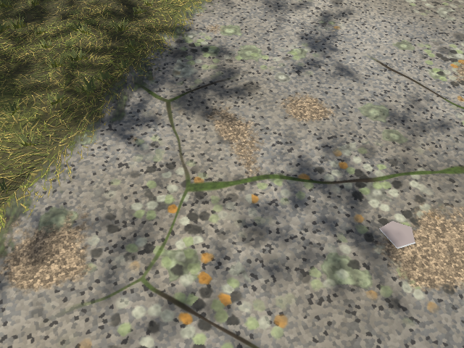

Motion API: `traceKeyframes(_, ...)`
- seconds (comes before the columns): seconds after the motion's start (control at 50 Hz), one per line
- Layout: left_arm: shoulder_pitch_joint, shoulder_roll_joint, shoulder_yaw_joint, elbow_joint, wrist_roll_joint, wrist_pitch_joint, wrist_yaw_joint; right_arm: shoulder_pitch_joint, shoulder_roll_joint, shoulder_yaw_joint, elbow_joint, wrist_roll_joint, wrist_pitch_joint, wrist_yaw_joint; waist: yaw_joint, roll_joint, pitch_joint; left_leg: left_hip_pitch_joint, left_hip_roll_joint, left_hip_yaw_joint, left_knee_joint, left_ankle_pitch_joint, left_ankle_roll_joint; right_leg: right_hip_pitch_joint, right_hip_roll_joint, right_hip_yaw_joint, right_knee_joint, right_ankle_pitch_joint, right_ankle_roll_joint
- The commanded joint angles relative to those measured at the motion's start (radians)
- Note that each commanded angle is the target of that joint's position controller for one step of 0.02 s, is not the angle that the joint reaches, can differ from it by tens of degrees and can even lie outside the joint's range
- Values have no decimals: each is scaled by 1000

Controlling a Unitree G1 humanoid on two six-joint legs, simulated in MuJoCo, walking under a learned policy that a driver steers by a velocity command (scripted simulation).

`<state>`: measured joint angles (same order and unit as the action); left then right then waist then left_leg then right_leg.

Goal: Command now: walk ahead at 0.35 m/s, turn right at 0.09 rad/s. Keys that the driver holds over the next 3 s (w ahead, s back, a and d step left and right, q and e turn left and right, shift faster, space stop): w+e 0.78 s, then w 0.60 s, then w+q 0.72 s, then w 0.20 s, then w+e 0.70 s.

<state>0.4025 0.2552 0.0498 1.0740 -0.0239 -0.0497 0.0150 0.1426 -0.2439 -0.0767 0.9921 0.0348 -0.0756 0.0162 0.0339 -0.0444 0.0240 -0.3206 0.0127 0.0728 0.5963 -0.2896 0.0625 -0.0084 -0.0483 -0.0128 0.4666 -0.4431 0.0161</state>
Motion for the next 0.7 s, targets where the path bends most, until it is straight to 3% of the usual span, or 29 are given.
traceKeyframes(0.02,-126,76,2,-106,2,-18,-4,341,-223,-70,56,-8,-13,-13,-204,218,-69,544,196,-366,-236,-72,120,-530,28,-34,413,335,-49)
traceKeyframes(0.04,-121,24,-9,-133,-9,-37,2,400,-232,-57,69,-25,-26,-5,-193,341,-154,593,388,-757,-409,-122,226,-663,117,75,689,-117,-34)
traceKeyframes(0.06,-141,79,10,-138,-39,-47,0,301,-154,-27,51,-32,-40,-4,-145,207,-66,499,401,-696,-405,-189,205,-727,55,181,811,-88,-68)
traceKeyframes(0.08,-145,97,17,-138,-48,-51,-5,202,-105,-9,22,-26,-47,-3,-106,167,9,409,361,-545,-417,-188,155,-736,4,177,804,21,-99)
traceKeyframes(0.1,-142,87,22,-129,-40,-49,-3,137,-86,1,8,-26,-49,0,-77,132,45,346,317,-428,-439,-127,114,-715,-30,168,760,115,-110)
traceKeyframes(0.14,-116,73,36,-113,-26,-32,-8,114,-52,16,11,-39,-48,-1,-46,149,60,276,238,-222,-452,71,51,-637,-65,148,681,220,-110)
traceKeyframes(0.22,-170,30,37,-141,-19,-4,-22,180,-92,13,34,-57,-47,-22,-49,93,77,274,233,-91,-477,271,73,-713,-66,130,632,326,-74)
traceKeyframes(0.28,-265,25,33,-196,-12,-5,-27,172,-103,14,24,-62,-41,-36,-57,87,107,271,230,-17,-502,319,74,-760,-61,117,477,425,-53)
traceKeyframes(0.36,-403,4,16,-268,-1,-7,-50,227,-119,9,27,-47,-34,-49,-94,75,130,316,242,80,-504,396,69,-744,-54,20,298,499,-62)
traceKeyframes(0.42,-470,-5,9,-319,-4,-7,-74,267,-130,3,33,-36,-17,-50,-99,76,139,415,267,131,-437,532,65,-750,-36,-37,218,440,-95)
traceKeyframes(0.46,-459,18,19,-343,-5,-6,-87,243,-158,-4,16,-32,-7,-53,-61,115,93,444,274,167,-336,847,53,-643,16,-97,194,363,-130)
traceKeyframes(0.5,-331,77,48,-334,-10,1,-92,210,-194,-14,-6,-31,8,-61,28,170,-10,451,280,179,-120,1157,41,-451,88,-139,209,272,-175)
traceKeyframes(0.52,-194,131,76,-306,-11,5,-87,182,-210,-17,-21,-26,13,-60,104,171,-88,391,265,178,65,1156,26,-256,120,-133,159,287,-207)
traceKeyframes(0.54,-34,196,112,-268,-10,13,-67,166,-211,-15,-39,-26,8,-58,185,123,-163,193,218,175,338,927,-14,29,97,-26,89,296,-247)
traceKeyframes(0.56,-12,280,122,-257,-9,16,-47,247,-45,27,-81,-60,-16,-36,68,-175,-234,-245,28,127,739,-142,-67,353,-165,468,62,231,-392)
traceKeyframes(0.58,9,254,105,-282,12,-1,-50,205,-68,34,-131,-13,-70,-19,75,-135,-402,-402,-69,-139,926,-305,-59,455,-303,904,-158,57,-510)
traceKeyframes(0.6,-16,186,88,-273,19,-17,-50,67,-137,14,-170,24,-99,-12,104,-62,-262,-508,-5,-190,906,-207,-26,373,-269,781,-216,88,-433)
traceKeyframes(0.62,-95,142,75,-285,11,-31,-52,44,-143,15,-183,22,-108,-15,53,18,-154,-490,45,-185,807,-105,-9,213,-227,629,-216,182,-389)
traceKeyframes(0.64,-179,112,64,-305,8,-40,-56,57,-144,8,-168,2,-103,-25,-3,90,-95,-412,82,-179,720,-58,-17,51,-181,520,-223,295,-352)
traceKeyframes(0.68,-238,93,52,-329,18,-43,-51,108,-156,-8,-166,-22,-69,-26,-64,76,-69,-283,120,-185,616,-21,-44,-122,-125,411,-254,403,-329)
traceKeyframes(0.7,-231,105,53,-328,11,-44,-45,105,-145,-8,-177,-33,-57,-28,-73,69,-55,-270,126,-172,563,-12,-63,-167,-115,383,-266,441,-331)
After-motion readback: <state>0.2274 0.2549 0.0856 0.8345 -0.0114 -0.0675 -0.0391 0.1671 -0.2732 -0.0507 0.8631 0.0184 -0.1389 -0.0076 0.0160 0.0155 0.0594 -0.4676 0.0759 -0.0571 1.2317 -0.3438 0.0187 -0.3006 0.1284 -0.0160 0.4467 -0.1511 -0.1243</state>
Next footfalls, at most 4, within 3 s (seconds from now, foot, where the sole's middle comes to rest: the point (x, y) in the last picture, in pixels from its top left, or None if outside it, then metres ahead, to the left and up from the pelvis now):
0.54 right None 0.39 -0.14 -0.76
1.06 left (264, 277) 0.73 -0.08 -0.76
1.56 right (368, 248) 0.86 -0.43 -0.76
2.08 left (307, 170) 1.20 -0.25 -0.76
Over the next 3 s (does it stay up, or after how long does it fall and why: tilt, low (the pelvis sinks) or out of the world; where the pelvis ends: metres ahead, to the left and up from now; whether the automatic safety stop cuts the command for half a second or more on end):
stays up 1.52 -0.43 0.02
